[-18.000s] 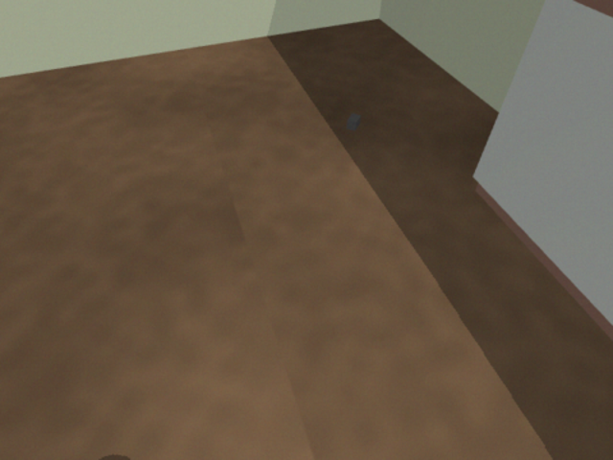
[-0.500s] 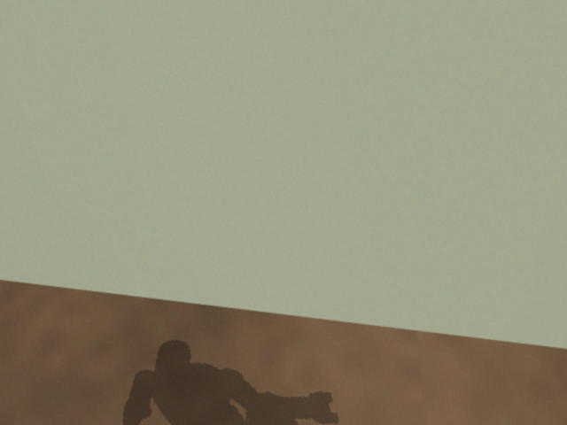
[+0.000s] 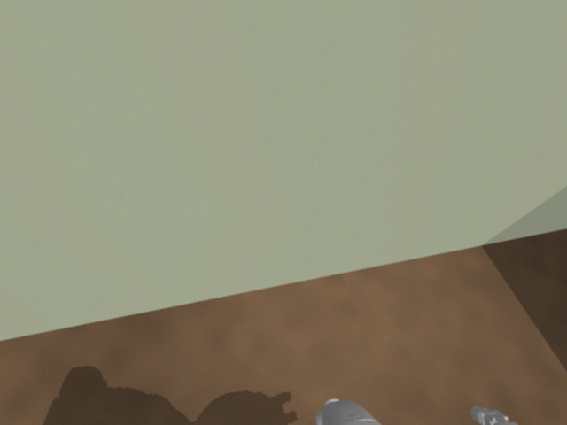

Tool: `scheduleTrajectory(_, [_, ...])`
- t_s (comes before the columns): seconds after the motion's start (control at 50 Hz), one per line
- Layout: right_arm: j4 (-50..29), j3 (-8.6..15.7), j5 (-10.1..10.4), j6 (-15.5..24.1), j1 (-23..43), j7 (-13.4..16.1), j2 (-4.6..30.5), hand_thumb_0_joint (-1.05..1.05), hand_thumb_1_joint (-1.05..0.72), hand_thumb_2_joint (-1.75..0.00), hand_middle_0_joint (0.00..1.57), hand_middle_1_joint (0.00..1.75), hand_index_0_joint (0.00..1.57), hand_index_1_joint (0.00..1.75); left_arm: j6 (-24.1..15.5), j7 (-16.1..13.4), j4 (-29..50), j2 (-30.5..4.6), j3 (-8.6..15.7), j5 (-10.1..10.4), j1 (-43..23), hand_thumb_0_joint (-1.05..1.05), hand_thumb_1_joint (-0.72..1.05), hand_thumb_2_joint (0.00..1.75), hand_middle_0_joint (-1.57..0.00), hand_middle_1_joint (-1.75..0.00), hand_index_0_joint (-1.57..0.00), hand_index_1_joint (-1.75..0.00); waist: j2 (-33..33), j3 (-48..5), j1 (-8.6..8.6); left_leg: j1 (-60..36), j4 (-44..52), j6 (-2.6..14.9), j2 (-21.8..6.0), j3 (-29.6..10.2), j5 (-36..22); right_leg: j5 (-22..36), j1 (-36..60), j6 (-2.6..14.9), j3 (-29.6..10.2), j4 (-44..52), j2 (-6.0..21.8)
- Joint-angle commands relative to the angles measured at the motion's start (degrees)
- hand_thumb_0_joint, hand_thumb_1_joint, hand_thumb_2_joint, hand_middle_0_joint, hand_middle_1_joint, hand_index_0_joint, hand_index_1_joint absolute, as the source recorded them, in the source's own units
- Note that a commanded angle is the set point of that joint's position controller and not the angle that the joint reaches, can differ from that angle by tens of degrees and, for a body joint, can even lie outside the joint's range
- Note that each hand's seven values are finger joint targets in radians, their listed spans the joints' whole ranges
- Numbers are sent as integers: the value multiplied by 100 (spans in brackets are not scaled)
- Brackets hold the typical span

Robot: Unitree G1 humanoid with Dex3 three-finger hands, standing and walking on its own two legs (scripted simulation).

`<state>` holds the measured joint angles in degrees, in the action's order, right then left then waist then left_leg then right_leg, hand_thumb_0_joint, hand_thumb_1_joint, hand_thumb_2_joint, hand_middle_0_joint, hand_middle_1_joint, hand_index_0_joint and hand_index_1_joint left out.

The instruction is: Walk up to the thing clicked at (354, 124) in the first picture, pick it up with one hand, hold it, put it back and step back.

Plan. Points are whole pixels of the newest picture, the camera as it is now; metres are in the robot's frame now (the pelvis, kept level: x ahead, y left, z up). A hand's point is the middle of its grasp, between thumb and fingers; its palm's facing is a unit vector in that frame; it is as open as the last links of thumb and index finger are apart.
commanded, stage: walk up
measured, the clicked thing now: out of the picture -0.49 -1.38 -0.75
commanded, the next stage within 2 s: none
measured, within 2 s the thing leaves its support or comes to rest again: neither
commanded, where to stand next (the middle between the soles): +0.07 -0.05 m, yaw -122 degrees
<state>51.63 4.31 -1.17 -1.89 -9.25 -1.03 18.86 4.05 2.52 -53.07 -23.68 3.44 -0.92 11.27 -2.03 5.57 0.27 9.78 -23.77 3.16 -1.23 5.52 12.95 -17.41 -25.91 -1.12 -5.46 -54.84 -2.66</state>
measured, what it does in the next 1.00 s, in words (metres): walks ahead, turning right: right foot, then left foot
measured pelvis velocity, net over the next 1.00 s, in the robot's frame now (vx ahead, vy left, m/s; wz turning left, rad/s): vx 0.11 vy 0.03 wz -0.96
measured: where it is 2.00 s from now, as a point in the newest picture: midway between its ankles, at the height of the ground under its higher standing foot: outside the picture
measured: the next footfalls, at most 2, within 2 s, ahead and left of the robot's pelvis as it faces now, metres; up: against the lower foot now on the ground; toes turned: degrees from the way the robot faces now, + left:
right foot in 0.30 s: +0.05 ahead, -0.14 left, +0.00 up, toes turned -20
left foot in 0.72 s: +0.24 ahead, +0.02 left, +0.00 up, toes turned -43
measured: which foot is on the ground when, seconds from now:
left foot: down 0.00-0.32, up 0.34-0.70, down 0.72-1.00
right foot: up 0.00-0.28, down 0.30-0.74, up 0.76-1.00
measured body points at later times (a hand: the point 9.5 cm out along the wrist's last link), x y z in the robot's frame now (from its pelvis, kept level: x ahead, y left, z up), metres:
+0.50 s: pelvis +0.04 -0.02 -0.01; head +0.06 -0.07 +0.44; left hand +0.28 +0.20 -0.10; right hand +0.00 -0.34 -0.14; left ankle +0.10 +0.11 -0.68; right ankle +0.01 -0.12 -0.75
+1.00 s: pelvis +0.11 +0.03 -0.01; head +0.18 +0.01 +0.43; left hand +0.42 +0.15 -0.14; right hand -0.07 -0.25 -0.08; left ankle +0.21 +0.04 -0.75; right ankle -0.05 -0.05 -0.68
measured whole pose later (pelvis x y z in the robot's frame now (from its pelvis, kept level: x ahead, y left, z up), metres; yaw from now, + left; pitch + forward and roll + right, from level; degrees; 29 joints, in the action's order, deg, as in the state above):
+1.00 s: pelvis +0.11 +0.03 -0.01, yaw -55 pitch -1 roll -2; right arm 41.8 4.1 -1.3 -1.3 -9.1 -0.6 20.1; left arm 4.9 4.2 -40.7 -25.2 4.5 -1.2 16.1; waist -3.9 7.8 0.3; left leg 16.6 -29.7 3.0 -4.6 11.2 12.3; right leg -18.3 -23.2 -2.9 -5.1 -57.3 0.4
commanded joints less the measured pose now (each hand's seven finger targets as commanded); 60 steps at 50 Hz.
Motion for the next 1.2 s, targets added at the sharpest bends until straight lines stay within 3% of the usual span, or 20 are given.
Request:
scheduleTrajectory(0.0, [-616,414,27,224,175,53,1384,0,-90,-90,20,30,20,30,-115,50,547,-811,201,-20,-106,0,90,90,-20,-30,-20,-30,1199,-434,263,-1252,947,-91,-1201,-765,-594,309,-846,-94,284,390,316])
scheduleTrajectory(0.08, [-737,494,-53,194,-58,-64,1632,0,-90,-90,20,30,20,30,-165,59,804,-819,161,-28,-453,0,90,90,-20,-30,-20,-30,1255,-311,478,-1086,1230,143,-1584,-711,270,-20,-674,-80,596,1012,554])
scheduleTrajectory(0.16, [-857,529,-66,182,-105,-125,1623,0,-90,-90,20,30,20,30,-225,63,861,-788,145,-74,-440,0,90,90,-20,-30,-20,-30,868,-459,460,-1090,808,149,-1683,-200,-529,-80,-160,40,845,1621,616])
scheduleTrajectory(0.26, [-1062,555,54,100,245,-191,1595,0,-90,-90,20,30,20,30,-338,-69,806,-884,259,-142,366,0,90,90,-20,-30,-20,-30,529,-1097,-88,-572,-906,146,-1638,498,-1765,44,1560,355,1008,2734,493])
scheduleTrajectory(0.28, [-1098,487,93,89,242,-206,1471,0,-90,-90,20,30,20,30,-397,-118,721,-1132,359,-158,822,0,90,90,-20,-30,-20,-30,-90,-1361,-362,169,-2045,-52,-1167,712,-1459,221,2646,615,481,3209,475])
scheduleTrajectory(0.3, [-1185,375,139,85,149,-232,1125,0,-90,-90,20,30,20,30,-444,-182,771,-1520,454,-181,944,0,90,90,-20,-30,-20,-30,-1442,-1133,-391,1737,-3078,-349,-404,833,1010,1251,3317,1031,-1227,3643,1423])
scheduleTrajectory(0.32, [-1240,276,132,39,171,-231,1021,0,-90,-90,20,30,20,30,-441,-202,981,-1608,453,-179,651,0,90,90,-20,-30,-20,-30,-1527,-820,-297,2938,-3493,-622,191,176,2458,1206,3456,1584,-2868,3730,2046])
scheduleTrajectory(0.34, [-1226,323,76,62,377,-204,1316,0,-90,-90,20,30,20,30,-372,-212,1028,-1581,443,-137,602,0,90,90,-20,-30,-20,-30,-1276,-665,-376,2568,-3730,-573,-9,-575,2730,1347,2813,1969,-3355,3827,2373])
scheduleTrajectory(0.4, [-957,335,150,57,145,-264,1455,0,-90,-90,20,30,20,30,-333,-301,1277,-1157,364,19,-58,0,90,90,-20,-30,-20,-30,-653,-458,47,2668,-3604,-604,-318,-831,1689,1864,2922,1287,-1727,3802,1357])
scheduleTrajectory(0.46, [-956,313,73,-22,-24,-223,1435,0,-90,-90,20,30,20,30,-344,-303,1514,-1095,394,-20,-76,0,90,90,-20,-30,-20,-30,-468,-624,61,2103,-3398,-656,-113,-606,981,2468,2398,1102,-1360,3594,841])
scheduleTrajectory(0.58, [-1086,314,89,15,195,37,1270,0,-90,-90,20,30,20,30,-211,-163,1994,-1155,465,-182,-163,0,90,90,-20,-30,-20,-30,-708,-484,-44,1248,-2401,-607,224,-633,794,3201,1194,1168,-1643,3275,627])
scheduleTrajectory(0.66, [-987,365,56,124,-368,202,1291,0,-90,-90,20,30,20,30,-206,-186,2294,-1083,428,-174,-586,0,90,90,-20,-30,-20,-30,-623,-686,322,72,-809,-433,114,-1078,10,2709,670,797,-2153,2785,570])
scheduleTrajectory(0.68, [-963,409,9,177,-646,245,1413,0,-90,-90,20,30,20,30,-220,-199,2349,-936,357,-121,-572,0,90,90,-20,-30,-20,-30,-227,-831,497,-517,-32,-335,-118,-1272,-691,2173,413,508,-1990,2286,378])
scheduleTrajectory(0.72, [-1268,484,-41,178,-73,260,1991,0,-90,-90,20,30,20,30,-140,-227,2152,-393,279,-110,418,0,90,90,-20,-30,-20,-30,1808,-1112,-29,-902,575,257,-2322,-3442,-1362,-1615,-477,28,-688,43,-892])
scheduleTrajectory(0.76, [-1477,542,29,155,594,233,2063,0,-90,-90,20,30,20,30,-41,-246,1817,-1037,453,-172,980,0,90,90,-20,-30,-20,-30,1497,-921,-161,39,822,824,-2633,-3200,-666,-1422,84,-84,-374,-1026,-346])
scheduleTrajectory(0.82, [-1454,395,-54,190,607,252,1438,0,-90,-90,20,30,20,30,-40,-44,1695,-1093,529,-82,602,0,90,90,-20,-30,-20,-30,1267,-605,-149,343,700,-9,-1250,-1389,-90,-140,13,-10,-480,-1166,-88])
scheduleTrajectory(0.86, [-1446,386,-31,223,498,226,1475,0,-90,-90,20,30,20,30,-63,72,1707,-1047,474,-25,817,0,90,90,-20,-30,-20,-30,1481,-786,-74,-123,556,-113,-1067,-886,10,144,-194,-74,-123,-985,9])
scheduleTrajectory(1.04, [-1571,635,-93,273,-293,66,1978,0,-90,-90,20,30,20,30,-118,116,1914,-1044,335,-117,326,0,90,90,-20,-30,-20,-30,1267,-696,340,-790,469,760,-2264,-564,101,-705,-454,-101,547,605,728])
scheduleTrajectory(1.12, [-1642,665,-34,298,-230,46,2054,0,-90,-90,20,30,20,30,-200,144,1818,-1007,378,-105,595,0,90,90,-20,-30,-20,-30,924,-883,210,-396,12,622,-2410,-79,-345,-646,255,81,773,1303,737])
scheduleTrajectory(1.18, [-1750,595,10,247,126,15,1950,0,-90,-90,20,30,20,30,-266,87,1597,-1118,505,-141,1459,0,90,90,-20,-30,-20,-30,549,-1217,-348,564,-1050,313,-2081,510,-215,-326,1614,406,886,2158,566])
